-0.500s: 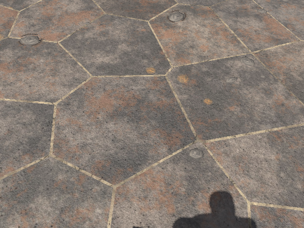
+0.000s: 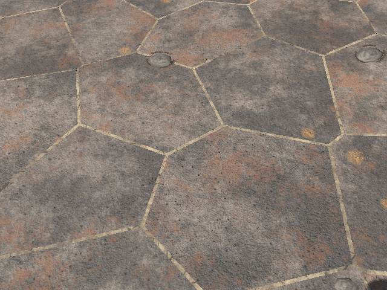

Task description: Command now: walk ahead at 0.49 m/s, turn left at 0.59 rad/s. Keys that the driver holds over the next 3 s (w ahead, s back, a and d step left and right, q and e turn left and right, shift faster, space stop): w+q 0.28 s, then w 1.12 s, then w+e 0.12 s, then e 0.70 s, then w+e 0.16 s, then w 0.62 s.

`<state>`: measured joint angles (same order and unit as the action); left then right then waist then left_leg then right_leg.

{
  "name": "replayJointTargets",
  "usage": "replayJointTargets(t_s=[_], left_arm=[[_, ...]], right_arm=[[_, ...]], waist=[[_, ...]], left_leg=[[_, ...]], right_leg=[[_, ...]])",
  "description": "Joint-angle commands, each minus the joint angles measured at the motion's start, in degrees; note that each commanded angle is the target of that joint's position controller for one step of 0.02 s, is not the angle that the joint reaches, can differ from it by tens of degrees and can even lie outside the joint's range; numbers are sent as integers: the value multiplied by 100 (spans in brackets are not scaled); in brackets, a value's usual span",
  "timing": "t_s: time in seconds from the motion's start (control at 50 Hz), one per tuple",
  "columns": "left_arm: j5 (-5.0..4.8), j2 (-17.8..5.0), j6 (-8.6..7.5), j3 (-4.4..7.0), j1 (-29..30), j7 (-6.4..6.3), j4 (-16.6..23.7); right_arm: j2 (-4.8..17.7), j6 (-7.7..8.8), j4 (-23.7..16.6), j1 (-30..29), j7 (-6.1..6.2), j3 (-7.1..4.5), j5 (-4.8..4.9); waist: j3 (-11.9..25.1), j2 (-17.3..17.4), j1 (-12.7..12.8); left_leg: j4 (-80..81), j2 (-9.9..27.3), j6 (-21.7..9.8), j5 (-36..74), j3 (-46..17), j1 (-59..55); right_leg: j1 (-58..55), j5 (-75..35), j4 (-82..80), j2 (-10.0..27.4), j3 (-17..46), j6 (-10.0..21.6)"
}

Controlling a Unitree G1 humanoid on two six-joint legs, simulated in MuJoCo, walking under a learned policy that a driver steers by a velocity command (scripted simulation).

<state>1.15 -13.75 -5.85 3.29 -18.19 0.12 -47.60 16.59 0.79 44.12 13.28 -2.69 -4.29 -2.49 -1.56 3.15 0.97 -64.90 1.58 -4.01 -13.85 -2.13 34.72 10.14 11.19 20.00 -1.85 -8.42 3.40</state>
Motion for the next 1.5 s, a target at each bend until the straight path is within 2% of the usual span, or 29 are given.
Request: replayJointTargets(t_s=[0.02,0.2,0.24,0.28,0.3,0.32,0.34,0.36,0.38,0.42,0.52,0.74,0.8,0.84,0.86,0.88,0.9,0.92,0.94,0.98,1.08,1.28,1.34,1.38,1.4,1.42,1.44,1.46,1.5], left_arm=[[-10,-439,-138,64,-106,24,200],[-1,-777,31,102,-807,-90,-175],[8,-932,125,124,-888,-137,-268],[-2,-1102,236,147,-886,-166,-297],[-1,-1034,252,110,-869,-160,-221],[-80,-365,218,-60,-1053,-53,159],[-66,-689,176,25,-644,-8,400],[-69,-780,153,54,17,7,507],[-120,-639,85,-18,60,16,498],[44,-538,199,-32,-236,39,291],[123,-392,452,-22,-4,170,263],[46,-378,362,-84,1989,201,864],[31,-469,298,-38,1522,158,754],[54,-672,216,85,8,36,248],[184,-1052,170,193,-986,-47,38],[268,-1712,166,354,-1253,-31,-4],[-1,-1297,237,285,-808,36,-11],[-50,-964,236,197,-145,49,89],[-25,-633,196,114,132,78,96],[-31,-351,123,11,192,59,-79],[-81,-537,-18,40,-340,68,-440],[-35,-529,28,-19,-1204,-9,-911],[12,-612,67,0,-1111,-73,-991],[15,-690,95,14,-913,-86,-1003],[-11,-649,105,-11,-847,-78,-983],[-143,-336,84,-114,-923,-42,-757],[-251,-2,108,-160,-1525,-34,-761],[-102,-605,160,12,-999,-80,-798],[-98,-388,137,0,-473,-18,-678]], right_arm=[[2,-9,-413,-105,-92,50,-3],[-87,48,-951,-1682,-227,190,9],[-15,43,-935,-1527,-175,152,-27],[198,101,-625,-453,-96,30,-61],[462,144,-282,576,-10,-99,-132],[1060,154,-272,922,94,-245,-142],[1221,95,-361,1175,160,-280,63],[1024,55,-175,1058,235,-240,103],[754,98,-116,746,264,-171,150],[371,201,-75,272,252,-35,178],[397,403,211,566,190,-2,233],[447,435,818,1552,299,70,144],[595,432,896,1334,363,58,108],[688,410,937,1175,357,45,90],[515,430,821,1240,344,111,132],[-117,431,781,2043,283,218,351],[428,437,848,1720,301,107,166],[462,444,704,1202,278,83,161],[377,463,640,869,251,118,149],[188,335,653,874,191,149,46],[-9,160,533,339,89,207,12],[-93,217,17,-1591,92,315,105],[2,275,-2,-1531,115,268,99],[137,344,311,-580,184,172,81],[314,406,646,407,244,79,15],[825,453,789,1341,328,-66,-150],[1152,393,811,1456,291,-165,-98],[772,341,764,1011,255,-102,107],[190,404,673,170,228,50,122]], waist=[[-72,-669,-129],[-391,-712,246],[-203,-825,127],[475,-838,-349],[1069,-533,-790],[1824,677,-662],[2254,682,-808],[1404,44,-803],[795,-69,-554],[340,-313,-22],[63,-108,75],[-490,23,-458],[-323,69,-139],[514,-82,528],[1227,-498,853],[1904,-1887,473],[1627,-1192,404],[682,-810,168],[328,-408,110],[64,-595,-187],[-151,-605,-224],[-417,-689,268],[-399,-715,116],[75,-718,-322],[614,-538,-721],[1375,127,-945],[1947,1104,-685],[1305,91,-618],[220,-117,-267]], left_leg=[[214,279,64,589,-156,692],[2699,69,-191,851,810,128],[2947,-275,-395,216,1044,-373],[3350,-744,-684,-68,1110,-1731],[3603,-537,-917,-67,575,-3295],[3748,1325,-1499,-767,-2053,-5310],[4702,2128,-1962,-172,-4269,-5659],[4707,1809,-1693,637,-3030,-5230],[4753,1605,-1500,1503,-2275,-4333],[4979,1027,-1070,2310,-1329,-3157],[5537,678,-980,2464,-723,-2664],[5529,911,-776,2904,-514,-3935],[4916,980,-614,4446,-369,-4098],[3108,674,-432,5224,-84,-3799],[1479,396,-352,3537,83,-2734],[-785,-790,-54,-740,353,-645],[-1264,-668,-165,-1340,-360,-46],[-1172,-292,-186,-801,-329,151],[-847,-79,-186,-437,-259,7],[-291,193,-94,-230,-162,-480],[419,398,157,365,178,-43],[2938,178,180,1357,605,78],[3284,23,-55,767,618,-257],[3670,-328,-288,476,758,-1521],[3887,-261,-480,662,642,-2840],[3990,1146,-891,94,-1011,-4569],[4647,2485,-1550,15,-3424,-5459],[4828,2150,-1317,-371,-3092,-4825],[5318,1678,-882,167,-1604,-3362]], right_leg=[[-264,-1171,-1208,1678,1003,671],[-1139,-2386,-820,1701,-156,393],[-1472,-4099,-96,1754,-390,321],[-1368,-5050,1632,1732,-606,250],[-399,-3989,3050,1622,-646,107],[1914,120,5033,1054,-616,-181],[3018,2050,6182,210,312,-323],[3547,1274,6108,605,777,-259],[3300,829,5632,786,779,-222],[2470,688,4804,1003,843,-261],[2437,-6,4055,970,695,-383],[2880,-1037,1652,596,508,-87],[1950,-401,1249,260,387,207],[69,-339,817,-68,267,455],[-1440,185,746,946,1353,726],[-2939,598,173,2625,4366,1595],[-2491,928,-464,2451,5053,1552],[-1623,916,-498,2283,3936,1391],[-970,319,-665,2033,3274,1243],[-217,-526,-900,1542,2323,899],[-131,-1334,-1294,1324,1593,918],[-1199,-2472,-1073,1302,1123,751],[-1604,-3318,-648,1491,1121,713],[-1565,-4611,470,1385,961,569],[-1032,-4264,1589,1151,755,450],[523,-2294,3411,764,539,278],[2140,2001,5176,-222,506,150],[2543,1646,5442,129,1170,250],[2362,743,4923,546,1188,257]])
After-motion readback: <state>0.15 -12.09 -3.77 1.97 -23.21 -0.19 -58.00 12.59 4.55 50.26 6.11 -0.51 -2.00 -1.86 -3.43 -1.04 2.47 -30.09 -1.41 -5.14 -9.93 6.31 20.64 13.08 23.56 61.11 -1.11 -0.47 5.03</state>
